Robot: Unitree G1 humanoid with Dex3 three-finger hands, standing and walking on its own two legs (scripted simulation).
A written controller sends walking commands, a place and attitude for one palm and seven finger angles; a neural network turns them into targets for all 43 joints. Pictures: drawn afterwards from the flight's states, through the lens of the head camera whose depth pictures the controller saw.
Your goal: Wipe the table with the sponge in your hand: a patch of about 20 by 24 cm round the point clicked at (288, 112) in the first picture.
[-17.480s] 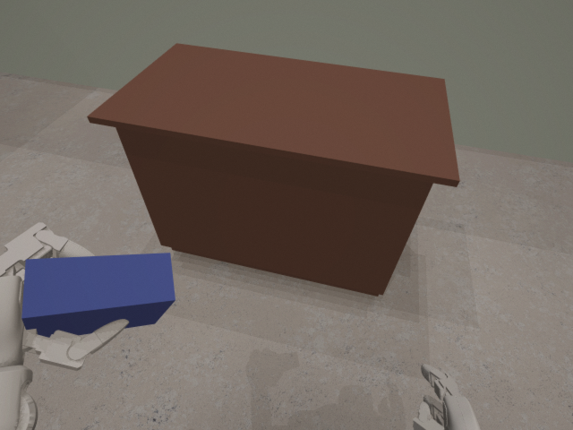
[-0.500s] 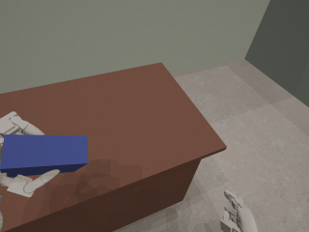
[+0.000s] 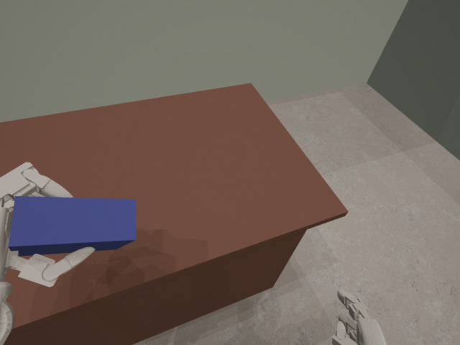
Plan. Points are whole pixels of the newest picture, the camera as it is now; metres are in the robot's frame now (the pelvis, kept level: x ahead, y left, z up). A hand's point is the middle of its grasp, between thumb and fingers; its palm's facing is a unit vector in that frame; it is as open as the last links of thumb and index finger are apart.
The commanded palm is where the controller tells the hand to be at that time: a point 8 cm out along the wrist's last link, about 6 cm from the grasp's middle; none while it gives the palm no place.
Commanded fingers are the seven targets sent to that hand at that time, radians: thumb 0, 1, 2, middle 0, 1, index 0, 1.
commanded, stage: come to a stop and stand still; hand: left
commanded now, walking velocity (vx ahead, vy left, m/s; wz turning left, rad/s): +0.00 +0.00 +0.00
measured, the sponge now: (93, 227) +0.23 +0.21 +0.13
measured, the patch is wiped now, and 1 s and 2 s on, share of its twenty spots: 0.00 0.00 0.00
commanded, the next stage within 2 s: look again from close up in 0.24 s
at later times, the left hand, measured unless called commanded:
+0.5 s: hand (57, 211) +0.23 +0.25 +0.16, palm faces +0.37 -0.85 -0.38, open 9.6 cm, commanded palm +0.18 +0.28 +0.18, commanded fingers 0.00 0.10 1.30 -1.20 -1.60 -1.20 -1.60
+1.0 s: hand (68, 213) +0.23 +0.24 +0.16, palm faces +0.30 -0.86 -0.41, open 9.6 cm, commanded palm +0.18 +0.28 +0.18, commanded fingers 0.00 0.10 1.30 -1.20 -1.60 -1.20 -1.60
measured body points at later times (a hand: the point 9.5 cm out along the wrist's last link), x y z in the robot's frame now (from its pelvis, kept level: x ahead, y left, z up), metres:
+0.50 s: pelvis +0.02 +0.00 +0.00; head +0.04 +0.03 +0.45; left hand +0.21 +0.29 +0.18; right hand +0.20 -0.22 -0.06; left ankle +0.04 +0.08 -0.74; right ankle +0.02 -0.14 -0.74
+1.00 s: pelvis +0.01 +0.01 +0.00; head +0.04 +0.02 +0.45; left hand +0.21 +0.28 +0.18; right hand +0.18 -0.22 -0.07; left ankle +0.04 +0.08 -0.74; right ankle +0.02 -0.14 -0.74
